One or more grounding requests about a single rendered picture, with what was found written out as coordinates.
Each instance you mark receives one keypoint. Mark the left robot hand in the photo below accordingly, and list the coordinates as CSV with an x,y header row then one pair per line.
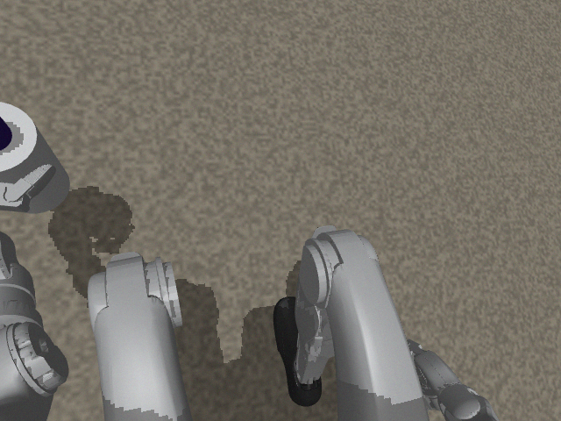
x,y
17,197

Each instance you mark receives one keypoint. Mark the right robot arm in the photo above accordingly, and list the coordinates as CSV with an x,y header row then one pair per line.
x,y
459,402

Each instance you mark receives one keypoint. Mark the right robot foot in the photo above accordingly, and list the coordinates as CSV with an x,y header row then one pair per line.
x,y
286,334

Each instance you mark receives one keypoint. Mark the bottle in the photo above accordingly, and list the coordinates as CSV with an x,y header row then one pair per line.
x,y
23,149

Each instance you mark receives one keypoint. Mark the left robot arm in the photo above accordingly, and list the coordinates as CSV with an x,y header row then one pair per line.
x,y
31,366

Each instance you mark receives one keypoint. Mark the right robot hand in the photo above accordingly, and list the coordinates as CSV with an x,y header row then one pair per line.
x,y
433,373

